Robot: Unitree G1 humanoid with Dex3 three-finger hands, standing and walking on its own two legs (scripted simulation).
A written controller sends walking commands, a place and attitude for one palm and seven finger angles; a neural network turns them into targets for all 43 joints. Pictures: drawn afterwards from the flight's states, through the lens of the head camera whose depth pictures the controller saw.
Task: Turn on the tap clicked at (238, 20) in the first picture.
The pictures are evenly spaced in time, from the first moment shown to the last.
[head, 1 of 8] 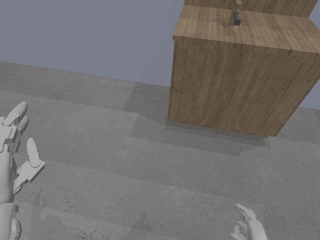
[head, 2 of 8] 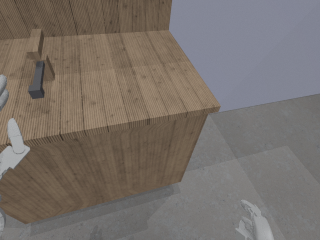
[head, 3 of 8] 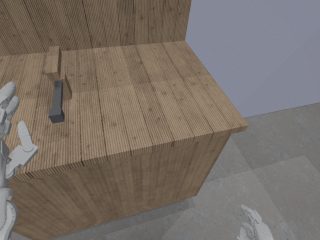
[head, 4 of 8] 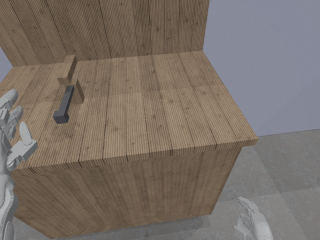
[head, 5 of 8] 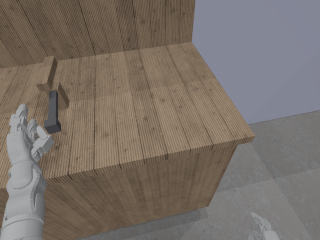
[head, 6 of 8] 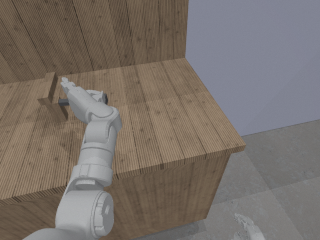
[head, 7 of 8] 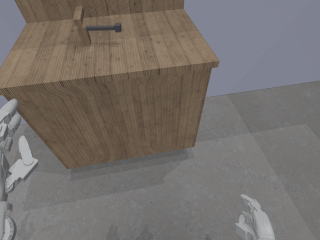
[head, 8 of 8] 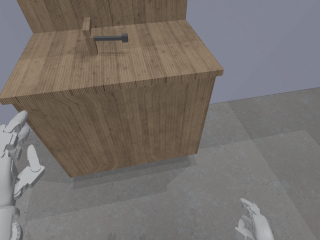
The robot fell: no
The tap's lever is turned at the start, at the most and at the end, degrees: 0 80 80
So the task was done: yes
